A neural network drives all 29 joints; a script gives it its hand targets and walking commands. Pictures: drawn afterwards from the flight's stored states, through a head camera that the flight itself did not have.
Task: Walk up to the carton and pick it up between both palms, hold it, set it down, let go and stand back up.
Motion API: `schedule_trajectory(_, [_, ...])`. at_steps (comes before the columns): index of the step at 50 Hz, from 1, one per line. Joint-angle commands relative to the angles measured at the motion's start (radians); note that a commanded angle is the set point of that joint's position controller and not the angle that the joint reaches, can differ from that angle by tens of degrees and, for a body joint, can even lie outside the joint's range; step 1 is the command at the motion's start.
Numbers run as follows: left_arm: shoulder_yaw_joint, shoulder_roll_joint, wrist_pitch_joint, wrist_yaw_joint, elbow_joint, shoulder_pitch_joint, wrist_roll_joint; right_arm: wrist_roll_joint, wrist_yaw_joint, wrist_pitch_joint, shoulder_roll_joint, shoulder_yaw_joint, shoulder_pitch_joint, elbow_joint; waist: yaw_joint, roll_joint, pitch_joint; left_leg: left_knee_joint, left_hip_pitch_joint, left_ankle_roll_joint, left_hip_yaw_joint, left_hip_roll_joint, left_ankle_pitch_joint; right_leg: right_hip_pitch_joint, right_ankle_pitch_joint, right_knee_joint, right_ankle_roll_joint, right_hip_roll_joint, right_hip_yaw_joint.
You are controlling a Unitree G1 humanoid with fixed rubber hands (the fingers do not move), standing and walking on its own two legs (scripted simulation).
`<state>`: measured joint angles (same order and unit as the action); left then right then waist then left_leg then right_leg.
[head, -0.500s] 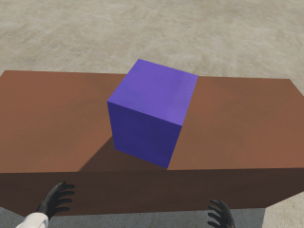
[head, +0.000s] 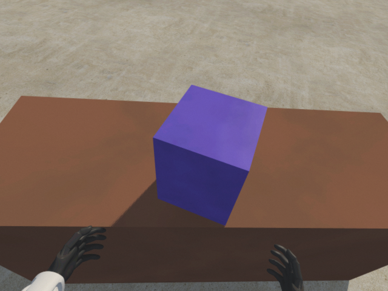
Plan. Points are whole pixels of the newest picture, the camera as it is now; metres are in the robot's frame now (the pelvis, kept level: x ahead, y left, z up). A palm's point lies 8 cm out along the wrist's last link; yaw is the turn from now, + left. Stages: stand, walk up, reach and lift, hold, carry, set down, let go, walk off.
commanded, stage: reach and lift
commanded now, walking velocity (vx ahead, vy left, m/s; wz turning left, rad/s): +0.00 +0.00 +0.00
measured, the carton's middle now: (208, 156) +0.45 -0.02 +0.00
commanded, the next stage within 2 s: none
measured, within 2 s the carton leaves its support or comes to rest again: neither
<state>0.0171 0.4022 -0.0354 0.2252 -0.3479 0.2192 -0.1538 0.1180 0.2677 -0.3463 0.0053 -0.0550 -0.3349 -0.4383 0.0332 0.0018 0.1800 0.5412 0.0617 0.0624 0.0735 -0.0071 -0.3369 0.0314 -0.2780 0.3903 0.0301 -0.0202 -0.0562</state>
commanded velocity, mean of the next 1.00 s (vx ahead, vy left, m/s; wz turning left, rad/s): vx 0.00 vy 0.00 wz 0.00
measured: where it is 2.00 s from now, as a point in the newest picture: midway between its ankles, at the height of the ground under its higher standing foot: outside the picture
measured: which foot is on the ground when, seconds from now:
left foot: down 0.00-1.00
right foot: down 0.00-1.00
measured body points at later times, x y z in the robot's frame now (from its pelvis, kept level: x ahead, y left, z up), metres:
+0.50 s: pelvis -0.03 +0.00 -0.01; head -0.01 +0.04 +0.44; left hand +0.21 +0.27 -0.02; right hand +0.18 -0.16 -0.02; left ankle -0.01 +0.06 -0.74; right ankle -0.03 -0.16 -0.74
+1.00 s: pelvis -0.02 +0.01 -0.01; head +0.00 +0.05 +0.44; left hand +0.30 +0.25 +0.03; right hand +0.23 -0.18 +0.02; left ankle -0.01 +0.06 -0.74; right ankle -0.03 -0.16 -0.74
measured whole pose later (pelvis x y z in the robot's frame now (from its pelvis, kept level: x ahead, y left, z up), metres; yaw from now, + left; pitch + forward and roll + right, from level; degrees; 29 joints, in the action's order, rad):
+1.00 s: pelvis -0.02 +0.01 -0.01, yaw +0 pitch -7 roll -4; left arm -0.03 0.50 0.08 0.19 -0.34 -0.15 -0.28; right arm 0.24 0.38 -0.12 0.01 -0.04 -0.03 -0.31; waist -0.02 0.03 0.15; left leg 0.63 0.17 0.09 0.08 0.00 -0.35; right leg -0.07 -0.28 0.46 0.03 -0.03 -0.05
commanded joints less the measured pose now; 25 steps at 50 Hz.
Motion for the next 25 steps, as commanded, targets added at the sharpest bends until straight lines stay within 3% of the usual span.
schedule_trajectory(1, [0.070, 0.177, -0.053, 0.000, 0.144, -0.061, -0.016, -0.008, 0.015, -0.058, 0.031, 0.013, -0.015, 0.154, -0.020, -0.129, -0.125, -0.040, -0.211, -0.148, -0.061, 0.093, 0.547, -0.248, 0.162, -0.061, -0.089, 0.014, 0.069])
schedule_trajectory(7, [0.067, 0.201, -0.077, 0.002, 0.167, -0.116, -0.044, -0.011, 0.040, -0.058, 0.000, 0.009, 0.015, 0.213, -0.015, -0.128, -0.089, -0.053, -0.127, -0.128, -0.066, 0.087, 0.368, -0.231, 0.103, -0.040, -0.082, 0.027, 0.063])
schedule_trajectory(8, [0.066, 0.199, -0.078, 0.004, 0.155, -0.119, -0.043, -0.006, 0.046, -0.053, -0.002, 0.014, 0.015, 0.208, -0.027, -0.139, -0.073, -0.054, -0.110, -0.126, -0.067, 0.088, 0.332, -0.236, 0.094, -0.036, -0.086, 0.030, 0.063])
schedule_trajectory(10, [0.063, 0.207, -0.086, 0.007, 0.179, -0.144, -0.050, -0.004, 0.057, -0.046, -0.022, 0.010, 0.025, 0.224, -0.013, -0.148, -0.068, -0.064, -0.063, -0.119, -0.067, 0.088, 0.266, -0.224, 0.065, -0.025, -0.084, 0.031, 0.064])
schedule_trajectory(11, [0.070, 0.213, -0.083, 0.009, 0.155, -0.153, -0.064, 0.006, 0.063, -0.038, -0.025, 0.002, 0.052, 0.237, -0.009, -0.130, -0.083, -0.052, -0.061, -0.109, -0.064, 0.091, 0.260, -0.232, 0.061, -0.018, -0.086, 0.038, 0.052])
schedule_trajectory(15, [0.064, 0.217, -0.091, 0.001, 0.168, -0.175, -0.070, 0.009, 0.080, -0.029, -0.040, 0.014, 0.103, 0.254, -0.001, -0.148, -0.083, -0.057, -0.036, -0.111, -0.089, 0.109, 0.221, -0.233, 0.030, 0.007, -0.089, 0.037, 0.052])
schedule_trajectory(18, [0.048, 0.226, -0.096, -0.003, 0.198, -0.235, -0.086, 0.008, 0.097, -0.018, -0.061, 0.018, 0.119, 0.255, -0.022, -0.142, -0.109, -0.051, -0.026, -0.112, -0.105, 0.123, 0.191, -0.256, 0.013, 0.024, -0.090, 0.040, 0.045])
schedule_trajectory(21, [0.041, 0.228, -0.091, -0.003, 0.189, -0.254, -0.084, 0.011, 0.112, -0.003, -0.075, 0.026, 0.151, 0.234, -0.039, -0.175, -0.128, -0.050, -0.012, -0.110, -0.110, 0.126, 0.174, -0.257, 0.009, 0.033, -0.091, 0.041, 0.045])
schedule_trajectory(23, [0.032, 0.233, -0.087, -0.005, 0.190, -0.299, -0.095, 0.009, 0.120, 0.011, -0.067, 0.036, 0.185, 0.228, -0.051, -0.162, -0.129, -0.065, 0.011, -0.105, -0.128, 0.139, 0.092, -0.260, -0.013, 0.050, -0.090, 0.042, 0.046])
schedule_trajectory(24, [0.040, 0.236, -0.081, -0.007, 0.177, -0.319, -0.094, 0.014, 0.121, 0.017, -0.075, 0.034, 0.221, 0.230, -0.036, -0.172, -0.135, -0.053, 0.035, -0.102, -0.116, 0.136, 0.104, -0.246, -0.018, 0.056, -0.087, 0.036, 0.048])
schedule_trajectory(25, [0.023, 0.226, -0.071, -0.011, 0.189, -0.320, -0.094, 0.016, 0.121, 0.024, -0.070, 0.036, 0.237, 0.239, -0.046, -0.182, -0.144, -0.065, 0.020, -0.107, -0.133, 0.141, 0.104, -0.249, -0.011, 0.057, -0.088, 0.037, 0.045])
